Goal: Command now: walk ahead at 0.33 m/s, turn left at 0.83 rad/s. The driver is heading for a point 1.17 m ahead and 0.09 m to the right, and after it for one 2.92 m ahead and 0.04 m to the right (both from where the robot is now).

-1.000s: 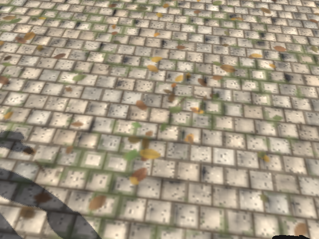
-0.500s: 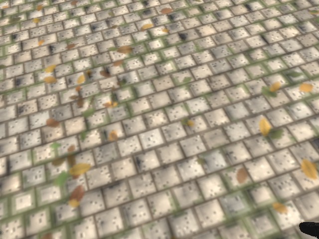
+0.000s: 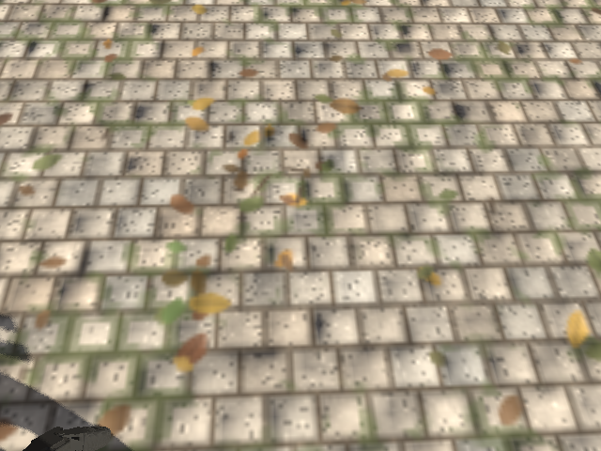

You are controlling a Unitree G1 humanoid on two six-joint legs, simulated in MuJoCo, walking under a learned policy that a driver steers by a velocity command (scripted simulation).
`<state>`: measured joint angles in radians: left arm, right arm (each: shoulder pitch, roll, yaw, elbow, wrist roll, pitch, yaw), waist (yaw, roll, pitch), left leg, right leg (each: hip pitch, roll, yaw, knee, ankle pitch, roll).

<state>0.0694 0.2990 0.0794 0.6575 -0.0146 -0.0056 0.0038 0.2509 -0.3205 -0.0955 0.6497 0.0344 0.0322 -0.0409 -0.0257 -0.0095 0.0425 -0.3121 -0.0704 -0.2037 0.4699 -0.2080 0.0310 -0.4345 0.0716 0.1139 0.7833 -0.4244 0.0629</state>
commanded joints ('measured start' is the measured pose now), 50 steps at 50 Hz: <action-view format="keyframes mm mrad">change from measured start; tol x32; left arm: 1 -4 64 19 -68 -21 -46 -22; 20 391 179 31 140 36 -63 -21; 40 -112 12 -56 -71 39 -4 -118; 45 484 196 28 109 35 -7 -52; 50 286 192 30 79 48 -17 -3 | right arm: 1 -56 -176 -42 -101 -2 -17 0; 50 46 -87 65 4 -67 -145 35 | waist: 1 28 231 -128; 7 59 -205 -32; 20 106 -174 52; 24 -183 231 -371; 39 34 50 146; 47 121 -263 -329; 50 54 111 -75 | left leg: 1 -9 181 -330 -208 -428 171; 8 -667 47 30 657 -168 1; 22 285 7 237 -9 -19 -12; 25 658 522 -543 -239 -726 99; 38 224 276 430 -416 339 21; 43 388 326 482 31 1360 -3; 45 140 294 449 623 1002 6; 46 -192 95 424 1013 -153 -25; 50 -449 187 149 996 -90 -22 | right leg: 1 130 25 -38 -164 12 -13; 4 474 -53 -31 -421 180 -51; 7 510 -502 660 -622 -466 -259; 19 217 -240 207 -660 92 -244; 22 137 -209 153 -374 550 -220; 25 -382 -34 -8 434 -26 -173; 33 -477 -195 -56 482 256 -132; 44 315 43 -282 -14 214 -304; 47 899 -308 640 -361 42 -551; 50 484 -306 476 -531 94 -412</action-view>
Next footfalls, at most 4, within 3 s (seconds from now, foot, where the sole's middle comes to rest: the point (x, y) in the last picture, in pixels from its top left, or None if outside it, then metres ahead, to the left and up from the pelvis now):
0.10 right None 0.07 -0.13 -0.78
0.46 left None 0.26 0.18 -0.78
0.90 right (322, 347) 0.67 -0.07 -0.78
1.36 left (339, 201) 1.12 -0.13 -0.78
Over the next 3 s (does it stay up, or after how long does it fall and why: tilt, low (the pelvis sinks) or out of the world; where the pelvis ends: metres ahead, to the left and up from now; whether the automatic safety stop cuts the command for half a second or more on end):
stays up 1.32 -0.20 -0.02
